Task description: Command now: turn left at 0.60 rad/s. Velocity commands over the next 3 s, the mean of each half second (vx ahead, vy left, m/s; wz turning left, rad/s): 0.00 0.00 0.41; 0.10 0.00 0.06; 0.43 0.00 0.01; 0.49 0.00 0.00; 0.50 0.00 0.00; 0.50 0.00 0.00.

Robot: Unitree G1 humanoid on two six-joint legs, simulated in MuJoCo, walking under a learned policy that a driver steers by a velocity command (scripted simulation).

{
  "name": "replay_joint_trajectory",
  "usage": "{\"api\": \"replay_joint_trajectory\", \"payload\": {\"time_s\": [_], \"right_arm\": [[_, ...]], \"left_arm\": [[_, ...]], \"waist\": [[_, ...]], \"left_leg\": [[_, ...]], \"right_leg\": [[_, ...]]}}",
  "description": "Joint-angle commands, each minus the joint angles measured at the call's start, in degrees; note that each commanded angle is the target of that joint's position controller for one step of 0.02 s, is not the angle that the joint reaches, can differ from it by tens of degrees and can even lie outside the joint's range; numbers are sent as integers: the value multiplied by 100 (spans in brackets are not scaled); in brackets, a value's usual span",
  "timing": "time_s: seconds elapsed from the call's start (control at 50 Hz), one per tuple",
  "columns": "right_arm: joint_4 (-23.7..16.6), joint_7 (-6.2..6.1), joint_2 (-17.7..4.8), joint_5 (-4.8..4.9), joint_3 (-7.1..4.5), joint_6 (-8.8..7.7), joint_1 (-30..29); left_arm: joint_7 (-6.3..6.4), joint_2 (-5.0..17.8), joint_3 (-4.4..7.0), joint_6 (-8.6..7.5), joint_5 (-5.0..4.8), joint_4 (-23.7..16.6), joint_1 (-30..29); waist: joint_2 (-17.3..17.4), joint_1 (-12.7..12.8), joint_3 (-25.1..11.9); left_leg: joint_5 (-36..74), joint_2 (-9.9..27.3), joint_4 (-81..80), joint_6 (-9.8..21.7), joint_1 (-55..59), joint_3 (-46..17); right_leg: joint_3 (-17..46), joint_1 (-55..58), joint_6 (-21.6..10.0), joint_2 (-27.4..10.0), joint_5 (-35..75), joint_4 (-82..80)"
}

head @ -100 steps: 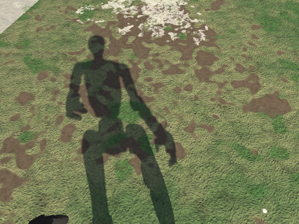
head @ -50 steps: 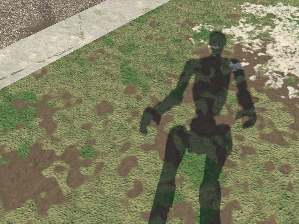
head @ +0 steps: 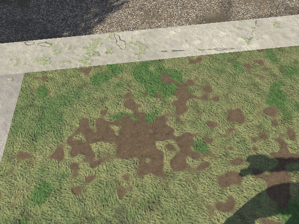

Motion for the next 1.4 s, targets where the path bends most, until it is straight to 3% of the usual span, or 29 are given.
{"api": "replay_joint_trajectory", "payload": {"time_s": [0.02, 0.1, 0.18, 0.26, 0.3, 0.32, 0.34, 0.36, 0.38, 0.4, 0.44, 0.5, 0.62, 0.66, 0.68, 0.7, 0.74, 0.8, 0.86, 0.96, 1.0, 1.02, 1.04, 1.06, 1.1, 1.16, 1.24, 1.34, 1.4], "right_arm": [[-171, -41, -831, -7, -345, 20, 373], [-385, 18, -406, 64, -190, 39, -71], [-536, 106, -225, -22, -63, 19, -243], [-428, 149, -291, -26, -82, 35, 94], [-240, 156, -323, -49, -108, 26, 502], [-252, 111, -579, -59, -154, 16, 613], [-439, 17, -1069, -130, -198, 7, 506], [-421, 76, -786, -318, -110, -111, 527], [-352, 120, -651, -331, -60, -211, 326], [-274, 123, -549, -262, -32, -271, 76], [-227, 96, -416, -176, 46, -317, -236], [-112, 61, -146, -204, 142, -336, -329], [205, 99, -194, -179, 153, -283, -311], [362, 110, -68, -124, 209, -308, -277], [449, 119, -4, -199, 230, -354, -92], [484, 146, -93, -236, 180, -386, 131], [525, 111, -135, -231, 178, -348, -300], [596, 23, -161, -132, 120, -221, -192], [625, 52, -32, -43, 120, -384, -52], [623, 222, 189, 45, 137, -793, -70], [914, 263, 34, 55, 70, -840, 565], [1132, 264, -249, 32, -27, -856, 1105], [1343, 279, -865, 32, -226, -849, 1850], [1317, 300, -827, -28, -204, -849, 2092], [1257, 274, -334, -107, -26, -866, 1904], [1300, 226, -18, -79, 136, -728, 1687], [1194, 50, -342, -42, 115, -672, 1379], [1367, 54, -634, 30, 14, -741, 1614], [1353, 54, -666, -59, -7, -619, 1557]], "left_arm": [[112, 672, 150, -52, -96, -543, -529], [212, 766, 153, 62, -41, -463, -121], [158, 1071, 261, 127, -89, -415, -66], [46, 1181, 268, 132, -256, -313, -107], [29, 989, 182, 115, -355, -186, -37], [-8, 682, 76, 72, -223, -83, 269], [-83, 248, -117, 24, 135, -269, 320], [12, 662, 27, 57, -38, -331, -145], [56, 903, 106, 107, -184, -284, -229], [82, 884, 130, 151, -193, -205, -155], [135, 840, 150, 232, -126, -31, 58], [117, 604, 78, 220, -169, 81, 250], [107, 531, -21, 193, -167, 111, 141], [90, 523, -59, 143, -68, 229, 382], [104, 756, -37, 120, -15, 217, 433], [106, 1126, 51, 113, -79, 271, 367], [35, 671, -38, 51, -90, 302, 227], [81, 600, -63, -24, -123, 411, 384], [125, 634, -73, -169, -200, 372, 605], [71, 1011, 22, -288, -297, 367, 910], [26, 852, -35, -253, -321, 144, 370], [16, 640, -103, -293, -306, -51, 29], [25, 498, -143, -415, -256, -292, -171], [53, 619, -113, -513, -238, -336, -132], [-37, 581, -105, -540, -428, -277, 31], [-224, 329, -160, -517, -308, -444, -355], [-414, -57, -342, -513, -233, -736, -981], [-330, 505, -157, -474, -304, -870, -1091], [-213, 903, 99, -395, -279, -430, 489]], "waist": [[-1006, -145, -305], [-1198, 204, -314], [-1278, 328, -558], [-1320, 161, -620], [-1091, -75, -631], [-339, -2, -839], [1453, 224, -976], [1013, -216, -1048], [657, -143, -741], [592, -36, -575], [543, 85, -428], [514, 157, -550], [454, 18, -426], [177, 218, -382], [-142, 118, -460], [-709, -173, -405], [-708, 73, -275], [-676, 62, -87], [-624, 94, 441], [-1345, 44, 470], [-1118, -342, 376], [-541, -543, 221], [799, -718, -114], [1140, -803, -182], [186, -492, 22], [137, -328, 280], [152, -340, 378], [310, -155, 422], [342, 712, -702]], "left_leg": [[149, 405, 1774, -322, -858, 135], [516, 610, 1040, -511, -1006, 621], [312, 858, -208, -450, -257, 899], [726, 681, -1614, -187, 657, 1168], [1952, 543, -3126, 137, 1718, 1220], [3168, 1073, -3325, 323, 2642, 440], [5415, 2585, -3067, 1039, 3247, -1256], [4809, 2917, -3204, 1928, 2335, -1415], [4130, 2551, -3346, 1848, 2064, -1017], [3574, 2224, -3397, 1570, 1968, -701], [3709, 1974, -3426, 1371, 1744, -368], [3763, 1752, -3400, 1333, 1762, -42], [2893, 1809, -3305, 1402, 1670, -419], [2350, 1587, -3266, 1051, 1310, -327], [1971, 1348, -3144, 771, 1126, -185], [1637, 995, -3197, 568, 1118, 155], [1530, 789, -2949, 357, 1545, 419], [-360, 627, -2738, 568, 1211, 526], [-1069, 700, -2556, 737, 556, 404], [330, 531, -1752, 677, 236, 1082], [666, 561, -2626, 825, 1420, 995], [818, 870, -2998, 980, 2224, 254], [1493, 1693, -3496, 1411, 3474, -1284], [2519, 2525, -3801, 1927, 4149, -2517], [2700, 2583, -3674, 1914, 4321, -1920], [3205, 2166, -4095, 1437, 3759, -766], [3075, 1577, -4617, 1232, 2149, 311], [3814, 2021, -4482, 1014, 2613, 377], [6147, 1733, -2316, 696, 2607, 764]], "right_leg": [[1319, 675, -1025, -1681, 1496, -1046], [643, 1157, -1125, -1533, 1811, -1080], [370, 1205, -1200, -1752, 2182, -980], [296, 1021, -1125, -1819, 2406, -681], [47, 553, -697, -1613, 1965, -201], [-354, -101, -177, -1266, 938, 479], [-782, -1363, 448, -617, -2090, 1894], [-139, -1407, 556, -534, -2480, 2681], [-15, -1400, 555, -584, -2214, 3074], [47, -1471, 543, -601, -1843, 3106], [104, -1294, 627, -592, -1219, 3159], [52, -863, 694, -573, -771, 2564], [-62, -32, 586, -481, -684, 568], [-3, 775, 425, -502, 819, -654], [353, 1165, 307, -818, 1769, -632], [261, 968, 95, -867, 1614, -267], [231, 347, 13, -714, 569, -457], [135, 3, -56, -505, -1582, -471], [561, -298, -355, -698, -2646, -577], [2310, 283, -1113, -1847, -2401, -1460], [1497, -212, -776, -1394, -1073, -999], [703, -729, -434, -845, 88, 3], [-286, -1779, 2, -78, 665, 1910], [-23, -3015, 126, 77, -1449, 3204], [323, -3927, -115, -364, -1455, 4185], [34, -3908, -138, -785, -508, 3535], [-473, -2156, 164, -487, 989, 1411], [-288, -1340, -113, -255, 1509, 291], [-584, 709, -523, 121, 1146, 304]]}}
